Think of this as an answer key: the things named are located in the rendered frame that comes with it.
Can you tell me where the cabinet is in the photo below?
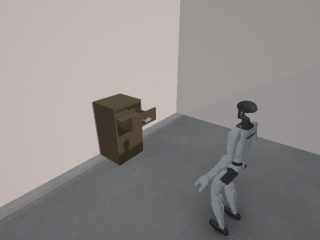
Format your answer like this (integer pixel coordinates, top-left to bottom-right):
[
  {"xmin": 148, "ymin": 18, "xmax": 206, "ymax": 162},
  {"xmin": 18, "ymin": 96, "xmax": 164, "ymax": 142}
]
[{"xmin": 93, "ymin": 93, "xmax": 143, "ymax": 166}]

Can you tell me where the right robot upper arm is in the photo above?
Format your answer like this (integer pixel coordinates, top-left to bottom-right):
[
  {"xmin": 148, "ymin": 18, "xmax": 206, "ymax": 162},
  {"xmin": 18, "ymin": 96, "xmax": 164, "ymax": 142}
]
[{"xmin": 250, "ymin": 120, "xmax": 258, "ymax": 145}]

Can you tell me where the left robot forearm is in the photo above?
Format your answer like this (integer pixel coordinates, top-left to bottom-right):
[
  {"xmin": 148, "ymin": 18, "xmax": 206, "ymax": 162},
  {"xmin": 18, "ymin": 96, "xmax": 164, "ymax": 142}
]
[{"xmin": 206, "ymin": 155, "xmax": 230, "ymax": 181}]

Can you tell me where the robot left hand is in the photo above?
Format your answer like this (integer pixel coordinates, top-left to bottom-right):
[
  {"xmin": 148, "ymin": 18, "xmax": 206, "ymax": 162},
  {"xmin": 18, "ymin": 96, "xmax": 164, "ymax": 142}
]
[{"xmin": 195, "ymin": 175, "xmax": 210, "ymax": 192}]

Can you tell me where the drawer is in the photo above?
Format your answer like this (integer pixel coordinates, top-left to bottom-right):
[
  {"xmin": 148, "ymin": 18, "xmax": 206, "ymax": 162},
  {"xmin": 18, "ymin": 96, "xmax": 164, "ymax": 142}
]
[{"xmin": 115, "ymin": 107, "xmax": 156, "ymax": 132}]

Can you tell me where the robot left thigh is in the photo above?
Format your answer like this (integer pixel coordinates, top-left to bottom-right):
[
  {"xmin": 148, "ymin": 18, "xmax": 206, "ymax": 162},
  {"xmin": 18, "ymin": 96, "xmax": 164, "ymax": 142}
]
[{"xmin": 210, "ymin": 169, "xmax": 235, "ymax": 205}]

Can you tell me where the left robot upper arm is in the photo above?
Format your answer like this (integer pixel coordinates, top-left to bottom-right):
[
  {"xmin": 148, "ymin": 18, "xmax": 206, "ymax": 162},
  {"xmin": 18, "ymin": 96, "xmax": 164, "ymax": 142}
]
[{"xmin": 222, "ymin": 129, "xmax": 241, "ymax": 164}]

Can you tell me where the handle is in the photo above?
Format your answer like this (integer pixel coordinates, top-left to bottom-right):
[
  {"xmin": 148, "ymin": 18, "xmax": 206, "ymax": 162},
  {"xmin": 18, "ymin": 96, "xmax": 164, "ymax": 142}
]
[{"xmin": 143, "ymin": 117, "xmax": 152, "ymax": 123}]

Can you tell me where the left robot shin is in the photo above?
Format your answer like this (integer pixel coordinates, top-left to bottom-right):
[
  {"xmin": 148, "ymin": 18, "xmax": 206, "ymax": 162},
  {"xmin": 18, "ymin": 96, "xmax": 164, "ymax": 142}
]
[{"xmin": 210, "ymin": 197, "xmax": 225, "ymax": 229}]

